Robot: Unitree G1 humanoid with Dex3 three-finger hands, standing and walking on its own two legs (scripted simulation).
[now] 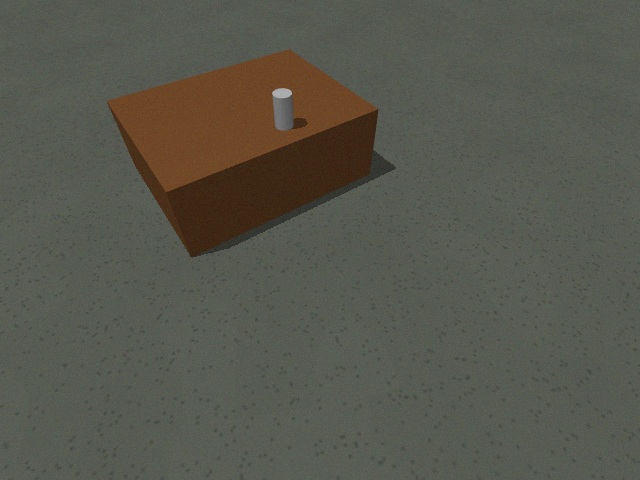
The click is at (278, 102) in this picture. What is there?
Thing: squat round
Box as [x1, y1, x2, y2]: [272, 88, 293, 130]
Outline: 279,88 272,92 275,126 278,129 285,130 291,128 293,125 291,91 285,88
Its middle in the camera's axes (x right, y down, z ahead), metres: -0.14 -0.54 +1.55
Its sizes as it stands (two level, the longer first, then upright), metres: 0.077 0.077 0.142
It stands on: a support 0.36 m high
